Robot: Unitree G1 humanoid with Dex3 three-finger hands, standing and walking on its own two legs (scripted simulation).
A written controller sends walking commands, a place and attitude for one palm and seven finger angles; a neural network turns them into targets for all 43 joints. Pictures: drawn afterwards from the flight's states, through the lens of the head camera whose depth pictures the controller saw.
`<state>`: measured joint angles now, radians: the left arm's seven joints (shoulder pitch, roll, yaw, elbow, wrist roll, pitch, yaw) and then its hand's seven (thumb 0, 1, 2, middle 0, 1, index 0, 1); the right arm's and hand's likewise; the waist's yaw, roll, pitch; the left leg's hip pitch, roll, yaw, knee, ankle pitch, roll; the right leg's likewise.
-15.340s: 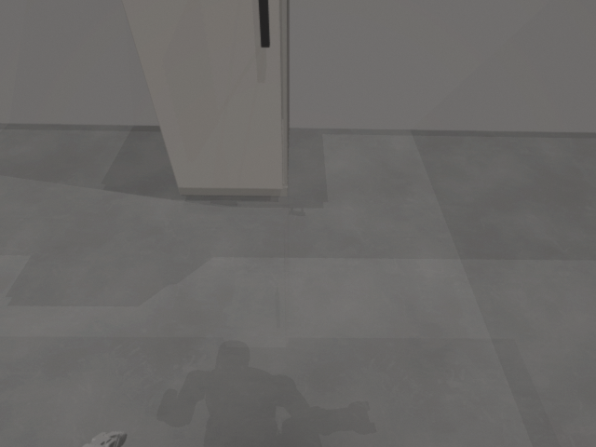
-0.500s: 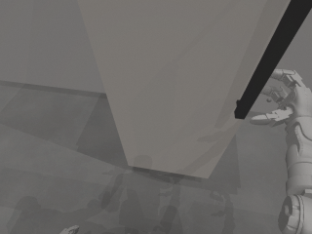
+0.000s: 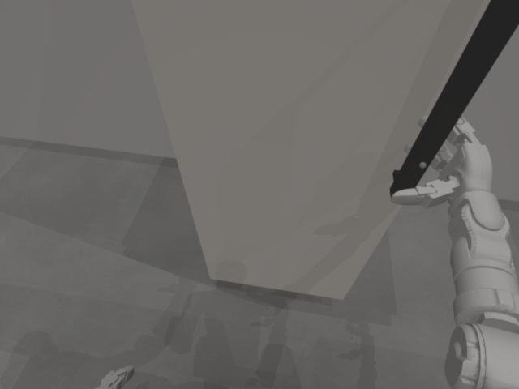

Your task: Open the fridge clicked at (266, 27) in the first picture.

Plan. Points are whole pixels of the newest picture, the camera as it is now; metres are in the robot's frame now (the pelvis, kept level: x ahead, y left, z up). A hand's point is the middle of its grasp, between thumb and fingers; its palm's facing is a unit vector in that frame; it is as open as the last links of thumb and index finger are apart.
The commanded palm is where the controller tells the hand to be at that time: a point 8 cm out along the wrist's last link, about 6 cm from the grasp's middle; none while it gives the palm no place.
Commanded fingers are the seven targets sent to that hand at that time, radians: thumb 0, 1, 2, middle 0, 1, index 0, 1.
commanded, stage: slide the fingers in behind the handle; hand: right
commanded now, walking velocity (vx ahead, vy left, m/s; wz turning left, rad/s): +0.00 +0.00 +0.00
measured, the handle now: (455, 80) +0.49 -0.20 +0.24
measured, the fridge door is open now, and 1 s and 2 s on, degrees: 0 0 0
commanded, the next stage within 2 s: grip the handle and tug to test in 0.86 s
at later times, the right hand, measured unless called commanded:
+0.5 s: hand (418, 166) +0.43 -0.18 +0.13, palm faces +0.04 +1.00 +0.01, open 14.0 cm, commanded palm +0.40 -0.23 +0.13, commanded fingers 0.00 0.50 -0.30 0.30 1.20 0.30 1.20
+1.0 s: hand (416, 167) +0.43 -0.18 +0.13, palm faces +0.05 +1.00 +0.00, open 14.1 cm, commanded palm +0.40 -0.22 +0.13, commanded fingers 0.00 0.36 -0.36 0.31 1.22 0.31 1.22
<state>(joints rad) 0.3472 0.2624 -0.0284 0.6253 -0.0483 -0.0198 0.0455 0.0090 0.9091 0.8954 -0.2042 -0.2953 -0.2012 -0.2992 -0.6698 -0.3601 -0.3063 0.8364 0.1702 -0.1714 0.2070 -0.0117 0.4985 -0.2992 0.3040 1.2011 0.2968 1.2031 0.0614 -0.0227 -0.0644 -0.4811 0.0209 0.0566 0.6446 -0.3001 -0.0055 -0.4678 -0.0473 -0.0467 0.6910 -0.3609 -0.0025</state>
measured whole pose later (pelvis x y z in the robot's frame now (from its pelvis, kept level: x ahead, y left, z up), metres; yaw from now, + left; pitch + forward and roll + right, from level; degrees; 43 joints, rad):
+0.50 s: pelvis -0.01 +0.00 +0.00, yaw +0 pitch +7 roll +1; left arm 0.33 0.26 -0.02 0.64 -0.05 -0.03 0.05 0.01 0.91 0.90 -0.20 -0.30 -0.20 -0.30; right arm -0.69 -0.35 -0.29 0.86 0.17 -0.19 0.19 -0.01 0.50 -0.30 0.30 1.20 0.30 1.20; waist 0.06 -0.02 -0.06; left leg -0.48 0.02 0.06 0.64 -0.29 0.00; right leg -0.46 -0.05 -0.04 0.68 -0.35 0.00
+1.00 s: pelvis -0.01 +0.00 +0.00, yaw +0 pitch +7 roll +1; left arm 0.34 0.25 -0.03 0.65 -0.04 -0.03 0.04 0.01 0.91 0.90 -0.20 -0.30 -0.20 -0.30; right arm -0.67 -0.32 -0.27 0.83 0.16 -0.18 0.14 -0.01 0.50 -0.30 0.30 1.20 0.27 1.20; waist 0.06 -0.02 -0.06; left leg -0.46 0.03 0.05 0.63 -0.29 -0.01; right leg -0.45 -0.04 -0.05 0.68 -0.35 -0.01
